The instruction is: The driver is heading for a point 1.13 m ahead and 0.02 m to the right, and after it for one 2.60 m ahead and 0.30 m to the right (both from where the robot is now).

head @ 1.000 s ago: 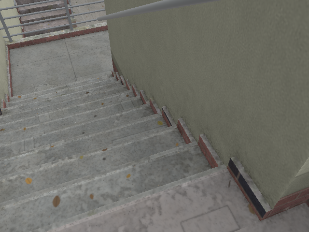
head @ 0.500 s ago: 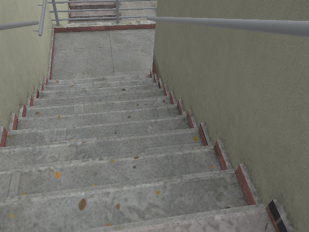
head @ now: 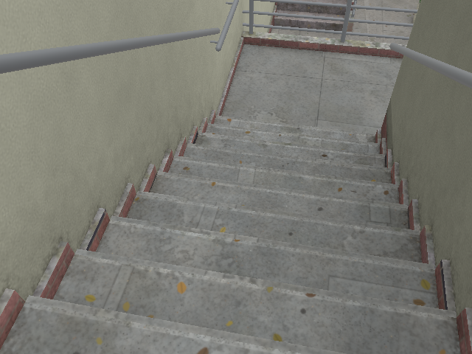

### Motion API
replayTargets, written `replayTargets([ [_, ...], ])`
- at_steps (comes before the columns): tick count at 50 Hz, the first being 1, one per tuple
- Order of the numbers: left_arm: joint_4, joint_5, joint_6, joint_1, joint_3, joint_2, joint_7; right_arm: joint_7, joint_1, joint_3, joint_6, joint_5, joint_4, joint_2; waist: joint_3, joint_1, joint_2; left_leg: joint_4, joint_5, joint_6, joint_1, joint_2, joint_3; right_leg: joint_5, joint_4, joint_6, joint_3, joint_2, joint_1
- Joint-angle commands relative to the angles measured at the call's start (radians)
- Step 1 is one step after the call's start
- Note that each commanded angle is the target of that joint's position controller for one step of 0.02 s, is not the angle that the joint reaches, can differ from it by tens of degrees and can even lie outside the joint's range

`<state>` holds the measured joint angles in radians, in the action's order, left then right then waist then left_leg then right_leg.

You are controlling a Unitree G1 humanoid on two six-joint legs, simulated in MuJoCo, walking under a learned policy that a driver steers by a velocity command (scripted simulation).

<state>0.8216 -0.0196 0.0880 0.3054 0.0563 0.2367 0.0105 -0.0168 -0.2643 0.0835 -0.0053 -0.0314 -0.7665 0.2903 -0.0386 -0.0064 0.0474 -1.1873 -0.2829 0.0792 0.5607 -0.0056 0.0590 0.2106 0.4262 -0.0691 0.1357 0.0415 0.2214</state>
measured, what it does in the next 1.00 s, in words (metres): goes down: left foot, then right foot 0.16 m lower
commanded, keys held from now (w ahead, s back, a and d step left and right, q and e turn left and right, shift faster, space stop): w+q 0.04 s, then w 0.96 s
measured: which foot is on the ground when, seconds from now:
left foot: up 0.00-0.26, down 0.28-0.84, up 0.86-1.00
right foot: down 0.00-0.28, up 0.30-0.82, down 0.84-1.00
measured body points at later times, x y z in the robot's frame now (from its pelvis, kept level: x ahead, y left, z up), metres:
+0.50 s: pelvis +0.22 +0.05 +0.00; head +0.22 +0.06 +0.45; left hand +0.24 +0.33 -0.13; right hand +0.27 -0.21 -0.13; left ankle +0.18 +0.11 -0.74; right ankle +0.28 -0.09 -0.67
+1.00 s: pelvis +0.46 +0.04 -0.18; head +0.45 +0.03 +0.27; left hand +0.41 +0.28 -0.33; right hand +0.51 -0.22 -0.33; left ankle +0.41 +0.17 -0.70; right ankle +0.44 -0.04 -0.90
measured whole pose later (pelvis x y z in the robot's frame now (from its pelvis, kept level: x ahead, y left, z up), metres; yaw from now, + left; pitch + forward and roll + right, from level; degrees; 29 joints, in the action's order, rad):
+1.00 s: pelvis +0.46 +0.04 -0.18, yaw +8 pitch -1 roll +0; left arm 0.98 -0.02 0.05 0.43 0.03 0.20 -0.02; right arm 0.05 -0.34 0.03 0.01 -0.03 -0.96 0.23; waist 0.01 0.03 0.03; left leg -1.79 -0.46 0.08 0.73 -0.05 0.08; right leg 0.41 0.70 -0.10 0.07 0.06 0.26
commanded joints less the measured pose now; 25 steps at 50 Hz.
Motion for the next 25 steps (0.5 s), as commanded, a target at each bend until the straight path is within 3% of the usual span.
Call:
replayTargets([
  [1, -0.035, 0.006, 0.027, 0.042, 0.010, 0.074, -0.007, -0.014, -0.025, -0.005, 0.016, -0.001, 0.067, 0.001, 0.011, 0.029, -0.115, 0.055, 0.117, -0.003, 0.094, 0.052, 0.034, -0.357, -0.221, -0.098, -0.192, -0.294, -0.048],
  [4, -0.023, 0.013, 0.017, 0.060, -0.002, 0.071, -0.004, -0.028, 0.101, -0.024, 0.006, 0.000, 0.109, -0.025, -0.016, 0.010, -0.116, 0.287, 0.268, 0.001, 0.041, 0.040, -0.009, -0.419, -0.218, -0.078, -0.079, -0.242, -0.007],
  [5, -0.023, 0.013, 0.015, 0.056, -0.002, 0.087, -0.004, -0.032, 0.127, -0.032, 0.001, 0.001, 0.117, -0.037, -0.018, 0.012, -0.119, 0.386, 0.295, 0.003, -0.027, 0.024, -0.043, -0.432, -0.220, -0.069, -0.038, -0.223, 0.030],
  [7, -0.006, 0.001, 0.004, 0.104, 0.002, 0.118, -0.004, -0.036, 0.148, -0.040, 0.003, -0.006, 0.113, -0.036, 0.006, -0.007, -0.136, 0.374, 0.238, 0.004, -0.093, 0.008, -0.107, -0.476, -0.195, -0.077, -0.021, -0.244, 0.007],
  [10, 0.027, 0.004, -0.019, 0.175, -0.001, 0.132, 0.002, -0.026, 0.213, -0.042, 0.011, 0.001, 0.140, -0.015, -0.028, -0.030, -0.129, 0.476, 0.099, 0.023, -0.075, 0.008, -0.114, -0.417, -0.173, -0.094, -0.042, -0.289, -0.112],
  [11, 0.033, -0.004, -0.020, 0.173, 0.007, 0.156, 0.006, -0.022, 0.138, -0.031, 0.009, -0.012, 0.107, 0.008, -0.002, 0.001, -0.147, 0.409, 0.192, 0.048, -0.104, 0.032, -0.068, -0.547, -0.098, -0.103, -0.057, -0.334, -0.158],
  [12, 0.019, -0.003, -0.021, 0.126, 0.008, 0.164, 0.006, -0.014, 0.077, -0.023, 0.004, -0.012, 0.089, 0.028, 0.024, 0.038, -0.124, 0.454, 0.118, 0.065, -0.153, 0.015, -0.071, -0.647, -0.025, -0.091, -0.030, -0.324, -0.169],
  [13, 0.022, 0.005, -0.037, 0.140, 0.010, 0.176, 0.004, -0.009, 0.056, -0.025, -0.003, -0.009, 0.077, 0.011, 0.037, 0.036, -0.086, 0.599, -0.117, 0.061, -0.232, -0.066, -0.155, -0.683, 0.071, -0.093, -0.004, -0.282, -0.171],
  [14, 0.041, 0.015, -0.048, 0.178, 0.009, 0.168, 0.005, -0.001, -0.092, -0.016, -0.013, -0.020, 0.025, 0.021, 0.096, 0.096, -0.046, 0.683, 0.018, 0.085, -0.472, -0.065, -0.131, -0.693, 0.287, -0.072, 0.022, -0.256, -0.081],
  [15, 0.009, 0.014, -0.052, 0.192, -0.005, 0.120, 0.005, 0.012, -0.250, 0.010, -0.020, -0.024, 0.000, 0.118, 0.228, 0.146, 0.099, 0.727, 0.090, 0.151, -0.743, 0.185, 0.194, -0.275, 0.640, -0.028, 0.051, -0.193, 0.143],
  [16, -0.015, 0.013, -0.054, 0.248, -0.015, 0.057, -0.014, 0.014, -0.245, 0.019, -0.019, 0.026, -0.004, 0.174, 0.264, 0.093, 0.221, 0.823, 0.224, 0.304, -0.885, 0.370, 0.546, 0.381, 0.872, 0.018, -0.026, -0.019, 0.477],
  [17, -0.027, -0.003, -0.058, 0.114, 0.014, 0.147, -0.007, 0.011, -0.218, 0.016, -0.018, 0.055, -0.010, 0.140, 0.149, 0.121, 0.068, 0.836, 0.259, 0.299, -0.783, 0.334, 0.464, 0.330, 0.882, 0.019, -0.139, -0.070, 0.567],
  [18, -0.041, 0.011, -0.052, 0.068, 0.020, 0.156, -0.014, 0.013, -0.167, 0.002, -0.020, 0.048, -0.015, 0.102, 0.081, 0.090, 0.034, 0.857, 0.349, 0.278, -0.675, 0.312, 0.362, 0.267, 0.856, 0.023, -0.169, -0.080, 0.536],
  [19, -0.024, 0.017, -0.052, 0.088, 0.021, 0.139, -0.017, 0.009, -0.109, -0.011, -0.026, 0.037, -0.012, 0.067, 0.027, 0.031, -0.014, 0.892, 0.358, 0.235, -0.551, 0.273, 0.267, 0.232, 0.744, 0.027, -0.195, -0.110, 0.458],
  [21, 0.005, -0.007, -0.087, 0.114, 0.019, 0.108, -0.019, 0.016, -0.074, -0.020, -0.040, 0.029, -0.018, 0.031, -0.017, -0.005, 0.011, 0.950, 0.342, 0.191, -0.418, 0.219, 0.174, 0.172, 0.660, 0.054, -0.180, -0.120, 0.345],
  [22, 0.006, -0.017, -0.102, 0.110, 0.018, 0.098, -0.018, 0.023, -0.081, -0.021, -0.046, 0.029, -0.033, 0.035, -0.025, -0.014, -0.002, 0.955, 0.383, 0.191, -0.391, 0.213, 0.160, 0.129, 0.650, 0.067, -0.175, -0.112, 0.340],
  [23, 0.010, -0.020, -0.116, 0.125, 0.025, 0.097, -0.017, 0.025, -0.097, -0.012, -0.061, 0.016, -0.053, 0.071, -0.015, -0.020, -0.004, 0.939, 0.423, 0.197, -0.391, 0.216, 0.135, 0.027, 0.661, 0.059, -0.184, -0.113, 0.344],
  [24, 0.007, -0.016, -0.122, 0.113, 0.027, 0.093, -0.018, 0.025, -0.116, -0.012, -0.069, 0.020, -0.069, 0.072, -0.011, -0.024, -0.015, 0.937, 0.440, 0.195, -0.387, 0.212, 0.126, -0.026, 0.646, 0.057, -0.187, -0.116, 0.360],
  [25, -0.027, -0.007, -0.119, 0.024, 0.042, 0.107, -0.018, 0.029, -0.135, -0.012, -0.088, 0.036, -0.096, 0.077, -0.039, -0.022, -0.033, 0.934, 0.372, 0.154, -0.422, 0.187, 0.108, -0.123, 0.552, 0.056, -0.247, -0.122, 0.434],
])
